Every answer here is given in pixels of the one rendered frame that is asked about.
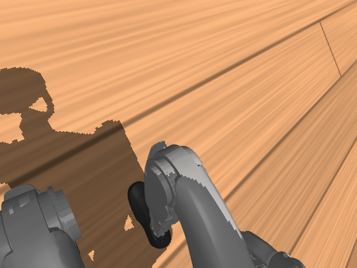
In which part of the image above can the right robot hand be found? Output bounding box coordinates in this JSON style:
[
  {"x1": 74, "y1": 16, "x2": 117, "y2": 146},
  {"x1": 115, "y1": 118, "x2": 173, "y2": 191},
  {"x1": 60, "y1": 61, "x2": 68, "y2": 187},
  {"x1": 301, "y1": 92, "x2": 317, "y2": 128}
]
[{"x1": 239, "y1": 229, "x2": 278, "y2": 268}]

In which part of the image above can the right robot foot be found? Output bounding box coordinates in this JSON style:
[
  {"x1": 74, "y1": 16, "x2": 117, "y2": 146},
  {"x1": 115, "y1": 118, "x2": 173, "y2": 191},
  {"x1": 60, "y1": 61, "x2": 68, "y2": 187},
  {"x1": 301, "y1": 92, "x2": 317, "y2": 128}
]
[{"x1": 128, "y1": 181, "x2": 171, "y2": 248}]

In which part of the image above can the right robot arm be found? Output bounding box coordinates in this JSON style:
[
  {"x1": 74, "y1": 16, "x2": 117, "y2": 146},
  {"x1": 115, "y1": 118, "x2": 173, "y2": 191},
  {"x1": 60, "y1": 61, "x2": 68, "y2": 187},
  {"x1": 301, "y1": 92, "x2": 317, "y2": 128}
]
[{"x1": 268, "y1": 251, "x2": 306, "y2": 268}]

